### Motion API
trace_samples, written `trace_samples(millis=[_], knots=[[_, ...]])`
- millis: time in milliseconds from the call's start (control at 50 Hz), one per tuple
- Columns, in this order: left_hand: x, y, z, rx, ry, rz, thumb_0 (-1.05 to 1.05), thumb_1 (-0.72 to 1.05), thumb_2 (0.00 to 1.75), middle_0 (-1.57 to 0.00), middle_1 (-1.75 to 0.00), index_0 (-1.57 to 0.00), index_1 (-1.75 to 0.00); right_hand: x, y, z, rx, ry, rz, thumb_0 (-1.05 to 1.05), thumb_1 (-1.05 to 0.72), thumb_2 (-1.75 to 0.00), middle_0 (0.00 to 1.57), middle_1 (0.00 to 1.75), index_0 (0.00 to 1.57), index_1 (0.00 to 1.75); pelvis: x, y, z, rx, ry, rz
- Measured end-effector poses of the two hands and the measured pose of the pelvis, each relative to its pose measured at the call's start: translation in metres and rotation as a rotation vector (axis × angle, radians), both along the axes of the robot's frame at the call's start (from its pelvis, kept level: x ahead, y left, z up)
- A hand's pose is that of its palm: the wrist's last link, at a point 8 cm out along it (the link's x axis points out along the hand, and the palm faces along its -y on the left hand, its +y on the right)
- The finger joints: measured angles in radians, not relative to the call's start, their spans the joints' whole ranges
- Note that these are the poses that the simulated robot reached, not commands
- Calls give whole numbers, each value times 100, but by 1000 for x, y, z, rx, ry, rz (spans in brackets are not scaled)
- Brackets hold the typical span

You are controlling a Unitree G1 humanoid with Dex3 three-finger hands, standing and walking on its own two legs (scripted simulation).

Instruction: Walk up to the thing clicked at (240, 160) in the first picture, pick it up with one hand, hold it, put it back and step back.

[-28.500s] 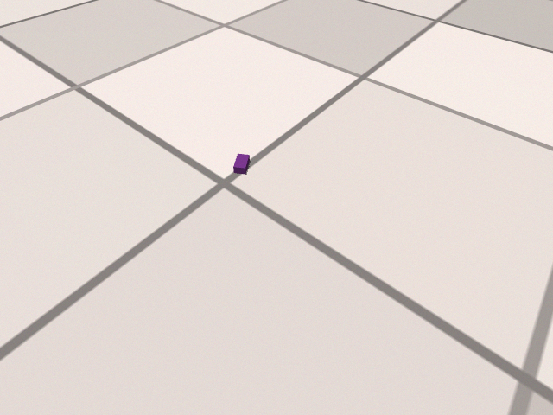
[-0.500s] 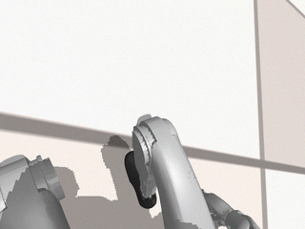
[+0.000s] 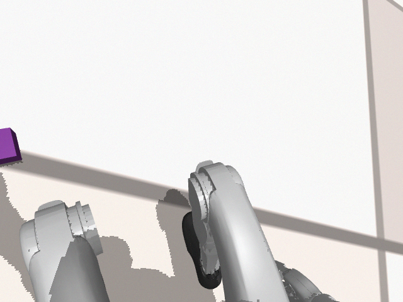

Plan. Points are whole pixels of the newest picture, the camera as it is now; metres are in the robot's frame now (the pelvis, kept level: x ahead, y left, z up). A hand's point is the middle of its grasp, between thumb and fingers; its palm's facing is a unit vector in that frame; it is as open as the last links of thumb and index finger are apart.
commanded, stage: withdraw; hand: left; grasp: from above
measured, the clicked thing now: out of the picture +0.45 +0.33 -0.28
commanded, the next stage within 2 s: home in 0.62 s
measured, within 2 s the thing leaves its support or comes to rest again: neither
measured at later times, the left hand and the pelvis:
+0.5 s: hand out of the picture +0.41 +0.34 -0.11, palm faces -0.50 -0.11 -0.86, open 13.6 cm; pelvis -0.02 -0.01 +0.04, yaw +5 degrees
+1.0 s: hand out of the picture +0.43 +0.36 -0.07, palm faces -0.38 -0.20 -0.90, open 12.3 cm; pelvis -0.01 +0.00 +0.05, yaw +5 degrees
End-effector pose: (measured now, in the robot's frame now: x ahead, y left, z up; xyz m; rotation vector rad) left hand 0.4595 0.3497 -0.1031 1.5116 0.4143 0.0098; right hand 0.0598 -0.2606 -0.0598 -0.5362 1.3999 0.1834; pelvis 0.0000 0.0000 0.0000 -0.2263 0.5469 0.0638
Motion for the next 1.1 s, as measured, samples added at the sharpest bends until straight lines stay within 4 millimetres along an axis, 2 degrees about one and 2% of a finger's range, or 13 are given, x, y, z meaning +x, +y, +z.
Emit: trace_samples(millis=[140, 240, 300, 380, 560, 640, 720, 800, 920, 1000, 1100], knots=[[-10, 18, 70, 43, 109, 72, 0, -47, 97, -15, -98, -14, -98, 23, 1, -3, 60, -73, -87, 0, -92, -91, 20, 30, 20, 30, -6, 1, 25, 36, 34, 28], [-18, 17, 97, 7, 233, 65, 0, -47, 98, -15, -99, -13, -100, 30, -2, 7, 48, -88, -101, 0, -92, -91, 20, 30, 20, 30, -13, -3, 44, 60, 32, 47], [-23, 11, 97, -31, 289, 29, 0, -47, 99, -15, -99, -13, -100, 28, -9, 15, 8, -83, -99, 0, -92, -91, 20, 30, 20, 30, -16, -5, 51, 66, 28, 54], [-30, 2, 81, -83, 321, -42, 0, -47, 99, -16, -99, -14, -100, 19, -21, 24, -62, -52, -88, 0, -92, -91, 20, 30, 20, 30, -20, -8, 53, 67, 22, 54], [-35, -13, 35, -90, 212, -166, 0, -46, 97, -17, -97, -16, -98, -4, -33, 23, -172, 14, -83, 0, -92, -91, 20, 30, 20, 30, -22, -8, 29, 53, -2, 49], [-30, -14, 28, -55, 130, -158, 0, -45, 96, -18, -96, -16, -96, -11, -28, 15, -170, 5, -109, 0, -92, -91, 20, 30, 20, 30, -22, -6, 20, 49, 1, 46], [-22, -5, 37, -12, 80, -88, 0, -43, 93, -19, -93, -18, -94, -15, -18, 5, -136, -5, -138, 0, -92, -91, 20, 30, 20, 30, -20, -4, 17, 52, 17, 45], [-16, 7, 48, 18, 114, -10, 0, -40, 92, -21, -90, -20, -89, -16, -6, -1, -86, -12, -152, 0, -91, -90, 20, 30, 20, 30, -17, -2, 19, 52, 38, 43], [-13, 14, 66, -31, 149, 66, 0, -27, 88, -22, -75, -20, -76, -16, 6, 0, -24, -4, -184, 0, -91, -90, 21, 30, 20, 30, -12, 0, 32, 50, 64, 48], [-26, 13, 86, -108, 152, 91, 0, -9, 86, -22, -64, -20, -64, -8, 9, 11, -2, 1, -210, 0, -90, -90, 21, 30, 20, 30, -8, 1, 50, 52, 80, 57], [-62, 6, 124, -252, 130, 145, 0, 21, 85, -22, -51, -20, -52, 18, 5, 37, 9, -37, -209, 1, -90, -90, 21, 30, 20, 30, -5, 0, 84, 66, 84, 65]])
